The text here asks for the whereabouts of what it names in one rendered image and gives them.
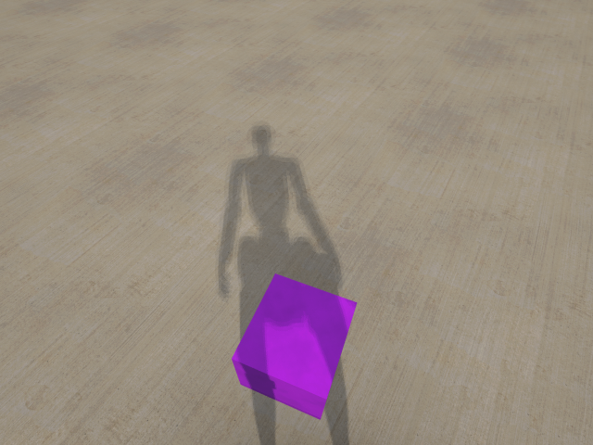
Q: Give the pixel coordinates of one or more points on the carton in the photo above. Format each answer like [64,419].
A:
[292,346]

